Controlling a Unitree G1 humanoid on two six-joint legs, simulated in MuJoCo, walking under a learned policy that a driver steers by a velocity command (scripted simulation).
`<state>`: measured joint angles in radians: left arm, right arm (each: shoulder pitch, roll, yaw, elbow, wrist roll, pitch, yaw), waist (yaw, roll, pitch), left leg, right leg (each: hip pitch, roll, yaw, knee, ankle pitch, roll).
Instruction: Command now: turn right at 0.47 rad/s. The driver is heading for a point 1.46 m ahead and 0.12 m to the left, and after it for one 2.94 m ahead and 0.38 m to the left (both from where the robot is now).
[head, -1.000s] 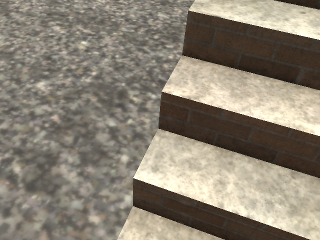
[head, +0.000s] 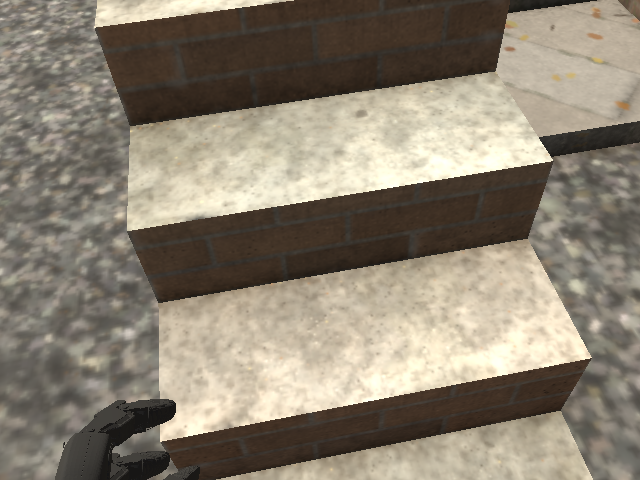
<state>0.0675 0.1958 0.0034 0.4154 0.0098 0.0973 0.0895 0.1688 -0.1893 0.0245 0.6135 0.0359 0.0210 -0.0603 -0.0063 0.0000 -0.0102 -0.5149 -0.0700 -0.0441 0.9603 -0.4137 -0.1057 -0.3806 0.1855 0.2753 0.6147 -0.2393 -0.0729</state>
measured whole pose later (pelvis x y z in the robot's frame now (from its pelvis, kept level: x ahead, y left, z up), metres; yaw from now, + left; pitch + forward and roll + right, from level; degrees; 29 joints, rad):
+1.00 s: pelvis +0.05 -0.01 +0.01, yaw -5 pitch +1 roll +0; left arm 0.23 0.16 0.01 0.97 0.01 0.03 0.04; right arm 0.31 -0.18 -0.01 1.04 0.00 0.02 -0.05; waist -0.01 0.01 0.00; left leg -0.12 0.04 0.01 0.38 -0.28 -0.03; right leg -0.19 0.07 -0.05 0.37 -0.20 -0.08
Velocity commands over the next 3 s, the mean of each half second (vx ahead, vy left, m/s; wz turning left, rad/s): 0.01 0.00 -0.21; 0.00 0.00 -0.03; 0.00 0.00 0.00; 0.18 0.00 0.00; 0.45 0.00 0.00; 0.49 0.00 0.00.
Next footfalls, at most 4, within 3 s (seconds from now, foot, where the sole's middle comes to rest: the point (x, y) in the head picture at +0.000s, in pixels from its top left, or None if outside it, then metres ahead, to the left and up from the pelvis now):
0.08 left None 0.05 0.13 -0.77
0.44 right None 0.08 -0.08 -0.77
2.08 left None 0.07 0.15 -0.77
2.38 right None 0.35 0.00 -0.58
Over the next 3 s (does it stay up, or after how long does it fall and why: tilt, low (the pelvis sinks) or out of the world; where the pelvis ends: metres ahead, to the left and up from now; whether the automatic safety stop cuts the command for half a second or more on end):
stays up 0.51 0.10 0.36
